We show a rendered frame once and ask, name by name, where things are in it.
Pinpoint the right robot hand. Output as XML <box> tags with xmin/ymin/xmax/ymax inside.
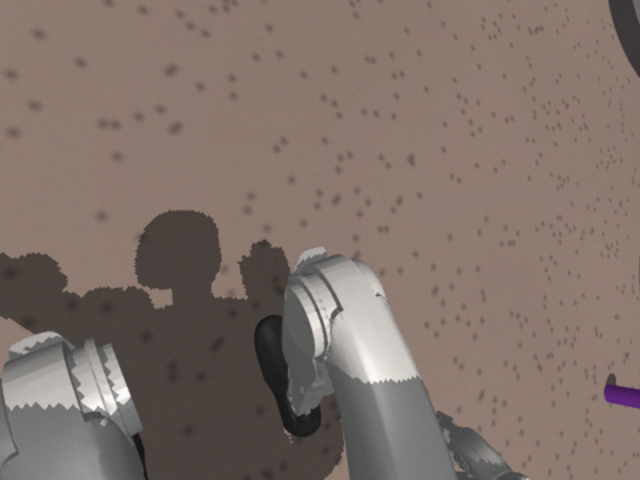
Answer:
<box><xmin>436</xmin><ymin>411</ymin><xmax>513</xmax><ymax>480</ymax></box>

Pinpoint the left robot foot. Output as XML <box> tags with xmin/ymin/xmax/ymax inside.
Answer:
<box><xmin>132</xmin><ymin>433</ymin><xmax>148</xmax><ymax>480</ymax></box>

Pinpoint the right robot foot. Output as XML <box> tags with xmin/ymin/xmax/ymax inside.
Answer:
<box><xmin>254</xmin><ymin>315</ymin><xmax>321</xmax><ymax>437</ymax></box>

